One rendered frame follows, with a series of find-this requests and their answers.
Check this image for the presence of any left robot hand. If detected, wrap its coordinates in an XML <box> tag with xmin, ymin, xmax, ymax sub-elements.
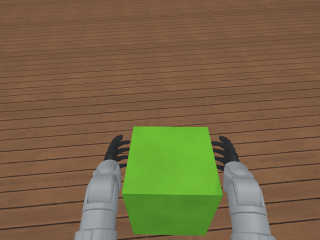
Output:
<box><xmin>103</xmin><ymin>134</ymin><xmax>130</xmax><ymax>169</ymax></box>

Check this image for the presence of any right robot hand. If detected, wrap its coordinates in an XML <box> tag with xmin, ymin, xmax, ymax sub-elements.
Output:
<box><xmin>211</xmin><ymin>135</ymin><xmax>240</xmax><ymax>171</ymax></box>

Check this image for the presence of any carton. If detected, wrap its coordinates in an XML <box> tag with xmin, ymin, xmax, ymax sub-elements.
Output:
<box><xmin>122</xmin><ymin>126</ymin><xmax>223</xmax><ymax>236</ymax></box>

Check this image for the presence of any left robot forearm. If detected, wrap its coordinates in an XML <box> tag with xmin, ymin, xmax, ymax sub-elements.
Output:
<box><xmin>74</xmin><ymin>159</ymin><xmax>121</xmax><ymax>240</ymax></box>

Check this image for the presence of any right robot forearm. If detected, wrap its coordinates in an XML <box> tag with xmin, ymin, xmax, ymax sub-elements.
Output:
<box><xmin>223</xmin><ymin>161</ymin><xmax>276</xmax><ymax>240</ymax></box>

